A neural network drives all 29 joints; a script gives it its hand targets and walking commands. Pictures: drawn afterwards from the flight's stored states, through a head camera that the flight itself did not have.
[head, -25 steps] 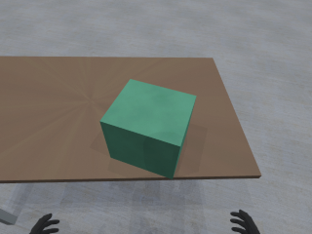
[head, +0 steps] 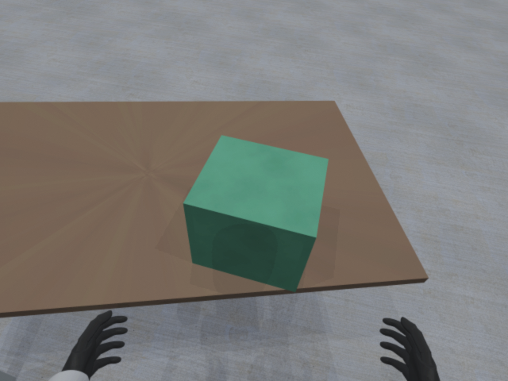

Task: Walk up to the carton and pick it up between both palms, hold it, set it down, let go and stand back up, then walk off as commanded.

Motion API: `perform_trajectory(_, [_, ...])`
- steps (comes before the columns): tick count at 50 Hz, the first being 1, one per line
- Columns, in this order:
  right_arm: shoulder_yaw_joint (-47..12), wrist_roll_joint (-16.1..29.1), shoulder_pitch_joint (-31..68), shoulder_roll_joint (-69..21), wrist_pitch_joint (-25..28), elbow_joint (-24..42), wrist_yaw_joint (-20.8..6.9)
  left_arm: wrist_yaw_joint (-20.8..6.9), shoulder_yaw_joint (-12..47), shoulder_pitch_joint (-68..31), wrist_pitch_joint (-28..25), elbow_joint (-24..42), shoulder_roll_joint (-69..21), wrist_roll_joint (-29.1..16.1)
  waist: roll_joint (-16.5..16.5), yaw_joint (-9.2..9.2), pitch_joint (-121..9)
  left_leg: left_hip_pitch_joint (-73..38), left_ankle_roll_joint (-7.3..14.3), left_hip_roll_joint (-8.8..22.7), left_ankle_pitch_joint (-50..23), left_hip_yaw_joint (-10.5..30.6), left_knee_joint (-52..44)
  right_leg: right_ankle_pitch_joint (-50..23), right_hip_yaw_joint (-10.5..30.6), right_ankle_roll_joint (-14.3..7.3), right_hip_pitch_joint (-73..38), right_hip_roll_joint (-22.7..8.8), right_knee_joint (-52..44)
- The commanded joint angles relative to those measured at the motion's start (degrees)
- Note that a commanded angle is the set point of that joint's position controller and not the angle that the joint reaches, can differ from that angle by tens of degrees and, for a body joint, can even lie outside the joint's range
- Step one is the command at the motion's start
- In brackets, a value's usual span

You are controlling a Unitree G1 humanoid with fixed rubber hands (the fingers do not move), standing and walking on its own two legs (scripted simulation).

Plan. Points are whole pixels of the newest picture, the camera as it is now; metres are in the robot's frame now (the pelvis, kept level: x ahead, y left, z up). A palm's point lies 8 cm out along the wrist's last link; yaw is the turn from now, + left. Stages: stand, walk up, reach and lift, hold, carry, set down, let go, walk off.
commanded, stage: reach and lift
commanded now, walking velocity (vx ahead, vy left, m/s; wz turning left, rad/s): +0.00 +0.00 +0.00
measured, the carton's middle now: (258, 212) +0.43 +0.02 +0.00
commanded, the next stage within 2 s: none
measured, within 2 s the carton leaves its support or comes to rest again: neither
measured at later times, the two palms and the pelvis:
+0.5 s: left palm (67, 359) +0.16 +0.26 +0.01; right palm (399, 365) +0.18 -0.18 +0.01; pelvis +0.00 +0.01 +0.00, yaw +2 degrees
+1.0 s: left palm (97, 329) +0.19 +0.23 +0.03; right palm (394, 331) +0.21 -0.17 +0.04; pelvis +0.00 -0.03 +0.00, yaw +3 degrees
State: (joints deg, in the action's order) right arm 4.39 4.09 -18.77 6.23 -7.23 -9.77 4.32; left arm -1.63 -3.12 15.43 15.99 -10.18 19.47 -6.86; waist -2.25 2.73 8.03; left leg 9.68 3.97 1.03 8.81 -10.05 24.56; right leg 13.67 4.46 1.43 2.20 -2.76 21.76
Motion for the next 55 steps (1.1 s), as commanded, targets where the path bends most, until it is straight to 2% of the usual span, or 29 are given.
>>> perform_trajectory(1, [-0.21, 1.70, 0.37, 1.45, 2.16, 14.01, 0.30, -0.39, -2.92, -3.08, -4.89, 11.86, 9.49, -0.85, 9.38, -0.37, -8.69, -12.66, -7.85, 3.05, 5.49, 7.49, -7.88, 4.75, -3.23, -3.37, 13.02, 2.12, -6.25])
perform_trajectory(2, [-0.26, 1.48, -1.04, 1.83, 1.65, 14.43, 0.69, -0.43, -2.22, -2.36, -5.46, 14.00, 9.36, -1.66, 10.04, -1.51, -8.65, -13.62, -8.02, 3.71, 6.55, 8.95, -8.28, 4.12, -2.98, -3.26, 12.64, 2.01, -6.75])
perform_trajectory(4, [0.97, 1.08, -0.19, 1.34, 2.39, 16.93, 1.50, -0.75, -1.78, -3.01, -6.76, 15.72, 10.24, -3.44, 8.28, -0.54, -10.72, -13.17, -8.05, 4.04, 5.49, 8.37, -7.15, 3.67, -2.99, -3.13, 12.62, 2.09, -6.04])
perform_trajectory(6, [2.44, 1.62, -2.55, 1.75, 2.69, 15.11, 1.68, 0.23, 0.45, -2.47, -8.58, 20.52, 9.79, -4.66, 13.16, -2.39, -11.66, -13.53, -9.39, 5.74, 8.48, 11.65, -7.96, 2.61, -2.87, -3.23, 11.50, 2.41, -5.03])
perform_trajectory(7, [3.19, 2.00, -1.61, 2.16, 2.80, 16.57, 1.91, 0.37, -1.18, -1.45, -8.42, 19.18, 10.16, -4.16, 13.84, -1.57, -10.59, -11.43, -9.03, 6.39, 9.38, 11.81, -9.15, 1.31, -3.18, -2.81, 10.34, 3.01, -4.49])
perform_trajectory(10, [3.73, 0.74, -2.81, 1.95, 3.34, 18.56, 3.87, -0.19, -0.22, -0.40, -9.79, 20.32, 11.89, -6.62, 10.78, -2.47, -9.73, -11.46, -9.19, 5.49, 9.02, 12.56, -7.37, 1.64, -2.91, -2.97, 9.77, 2.41, -4.92])
perform_trajectory(11, [3.57, 1.25, -0.36, 0.86, 3.12, 20.38, 4.40, -0.21, 0.62, -0.33, -9.60, 18.82, 11.32, -7.61, 10.48, -1.23, -8.81, -11.27, -9.15, 5.86, 9.22, 12.67, -8.01, 2.29, -2.90, -3.12, 10.42, 1.98, -5.22])
perform_trajectory(13, [3.21, 0.68, -1.52, 0.19, 3.05, 21.86, 5.21, -0.58, 1.64, -0.07, -10.00, 20.38, 11.39, -8.29, 8.56, -1.81, -10.29, -11.10, -8.80, 5.67, 8.21, 13.11, -6.77, 2.19, -2.58, -2.77, 10.87, 2.37, -4.67])
perform_trajectory(15, [1.02, 0.50, -1.72, 0.05, 2.54, 24.55, 6.47, -1.65, -0.86, 0.94, -9.52, 17.09, 12.40, -8.56, 4.56, -0.45, -7.58, -11.46, -7.40, 4.65, 4.47, 9.92, -6.15, 1.73, -2.75, -2.50, 11.80, 1.87, -5.88])
perform_trajectory(17, [-1.33, 1.37, -2.70, -1.13, 2.50, 27.21, 7.22, -1.22, -1.46, -0.17, -10.93, 22.20, 14.27, -8.31, 5.72, 1.24, -9.64, -12.45, -7.68, 4.58, 2.04, 10.53, -5.94, 0.48, -2.58, -1.72, 10.50, 1.67, -5.20])
perform_trajectory(19, [-0.33, 1.94, -2.56, -0.24, 1.52, 26.50, 7.43, -1.39, -1.78, 0.06, -10.48, 21.62, 12.85, -7.72, 7.93, 1.58, -6.47, -10.67, -7.81, 5.70, 9.16, 13.51, -7.94, 3.94, -2.50, -2.56, 10.79, 1.77, -5.00])
perform_trajectory(21, [-1.51, 3.29, -3.71, -1.33, 0.84, 26.89, 6.98, -1.16, -1.40, 2.20, -11.13, 22.37, 11.01, -8.59, 8.57, 3.20, -6.83, -10.90, -8.54, 5.83, 7.86, 13.06, -8.20, 3.56, -2.16, -3.15, 10.58, 2.10, -5.38])
perform_trajectory(22, [-2.04, 3.70, -2.51, -0.11, 0.02, 28.41, 7.12, -1.73, -0.38, -1.30, -10.94, 24.10, 10.80, -9.33, 8.47, 1.73, -5.40, -9.99, -7.78, 6.65, 10.79, 13.82, -9.23, 3.72, -2.62, -3.06, 10.57, 2.26, -5.41])
perform_trajectory(23, [-2.00, 4.10, -2.44, -1.38, -0.14, 30.39, 7.27, -1.73, -0.61, -1.22, -11.33, 22.94, 12.16, -9.32, 8.51, 2.52, -6.96, -8.78, -7.03, 5.79, 10.98, 13.33, -9.16, 4.15, -2.57, -2.88, 9.97, 2.61, -5.01])
perform_trajectory(26, [-3.65, 4.17, -1.60, -3.05, -1.38, 34.82, 8.88, -3.41, 0.42, -2.66, -11.24, 23.07, 13.38, -12.38, 4.60, 1.28, -4.50, -10.14, -6.31, 5.44, 11.25, 12.57, -8.15, 5.22, -1.52, -3.27, 10.40, 1.11, -6.87])
perform_trajectory(29, [-4.30, 3.43, -4.18, -5.11, -3.36, 32.13, 10.53, -4.34, -1.14, -4.26, -11.37, 21.72, 15.34, -11.83, 6.58, 0.61, -2.35, -10.90, -6.14, 6.01, 12.60, 12.46, -7.93, 6.90, -1.37, -3.43, 12.42, 0.29, -7.53])
perform_trajectory(30, [-4.41, 5.12, -4.24, -5.71, -3.62, 31.49, 10.95, -3.97, -1.20, -4.60, -11.81, 25.58, 15.49, -11.68, 10.08, 1.86, -4.94, -11.20, -6.55, 7.17, 14.33, 13.92, -8.59, 5.15, -0.96, -3.18, 10.70, 0.19, -6.25])
perform_trajectory(32, [-8.65, 5.89, -4.07, -7.92, -3.37, 35.52, 10.90, -3.97, -2.46, -5.98, -13.04, 25.07, 15.69, -10.96, 10.95, 4.13, -4.94, -8.86, -6.21, 5.09, 10.56, 11.15, -7.77, 5.42, -0.88, -3.60, 10.10, 0.11, -6.45])
perform_trajectory(34, [-8.70, 4.82, -3.72, -9.22, -3.36, 37.97, 12.27, -4.09, -1.71, -6.04, -13.17, 26.96, 16.41, -11.79, 9.47, 3.33, -4.38, -9.81, -6.02, 5.52, 11.62, 11.88, -7.33, 5.82, -0.73, -3.67, 10.11, -0.21, -7.03])
perform_trajectory(36, [-8.68, 4.52, -5.43, -9.44, -2.44, 36.09, 12.48, -3.86, -3.29, -6.53, -14.33, 27.69, 17.64, -11.16, 13.32, 4.26, -3.71, -10.24, -6.96, 5.19, 10.27, 10.79, -6.54, 6.69, -0.92, -4.22, 12.55, -0.44, -6.88])
perform_trajectory(37, [-7.09, 3.92, -1.64, -8.98, -3.38, 34.48, 12.86, -3.76, -0.40, -8.09, -13.71, 27.29, 16.59, -11.96, 13.01, 1.85, -3.94, -10.63, -6.73, 5.94, 13.42, 12.59, -7.13, 7.53, -1.50, -4.37, 12.66, -0.26, -6.31])
perform_trajectory(38, [-6.96, 3.96, -4.76, -9.52, -2.44, 36.83, 13.55, -3.58, -1.61, -5.78, -13.44, 27.53, 17.60, -11.36, 13.02, 2.71, -4.60, -10.09, -6.57, 6.20, 12.98, 12.40, -7.08, 5.93, -1.05, -3.90, 10.98, -0.67, -5.77])
perform_trajectory(40, [-4.82, 1.77, -0.38, -8.54, -3.67, 34.59, 14.54, -4.01, 0.40, -10.77, -12.66, 25.24, 17.59, -13.34, 12.14, -0.18, -4.75, -9.62, -6.02, 6.39, 17.59, 13.35, -7.72, 7.88, -1.69, -4.37, 11.58, -0.18, -6.47])
perform_trajectory(41, [-3.71, 2.27, 1.45, -7.21, -3.77, 34.67, 14.99, -3.92, 1.74, -12.65, -12.50, 27.39, 17.86, -13.85, 15.36, -0.96, -6.49, -7.42, -6.19, 6.99, 20.43, 14.00, -8.49, 6.94, -1.59, -4.06, 9.38, -0.52, -5.38])
perform_trajectory(44, [-6.04, 1.89, 4.33, -9.45, -5.95, 33.08, 16.18, -4.92, 2.00, -14.29, -10.01, 23.06, 19.13, -14.05, 12.73, -0.63, -3.03, -9.12, -5.16, 5.94, 18.34, 12.29, -7.30, 8.15, -0.51, -4.48, 10.97, -1.70, -6.84])
perform_trajectory(48, [-7.74, 3.57, 10.20, -8.40, -7.75, 37.44, 16.50, -3.93, -0.71, -19.47, -9.68, 25.96, 20.94, -14.88, 11.45, 1.20, -8.83, -7.95, -4.00, 5.40, 15.06, 10.57, -7.30, 8.48, -1.54, -3.58, 9.10, -1.02, -5.84])
perform_trajectory(49, [-7.17, 3.58, 11.07, -8.18, -8.60, 35.83, 16.34, -3.74, -1.07, -19.95, -9.30, 25.39, 20.18, -15.21, 11.03, 0.35, -8.00, -7.04, -3.74, 5.22, 14.11, 9.67, -7.18, 7.49, -1.32, -3.98, 8.00, -0.77, -5.68])
perform_trajectory(54, [-11.82, 6.56, 12.56, -8.21, -10.40, 37.94, 16.85, -3.88, -3.21, -19.33, -7.01, 20.32, 19.86, -14.48, 7.50, 3.11, -10.03, -12.07, -2.30, 3.55, 7.37, 8.66, -6.81, 5.64, -0.93, -2.57, 10.16, -0.60, -7.00])
perform_trajectory(55, [-11.17, 5.94, 13.72, -7.68, -11.88, 35.04, 17.46, -4.09, -4.22, -20.36, -6.27, 21.76, 21.56, -14.33, 6.72, 2.11, -9.66, -13.30, -2.20, 3.75, 7.41, 8.93, -6.83, 5.36, -1.15, -2.47, 10.17, -0.92, -7.35])
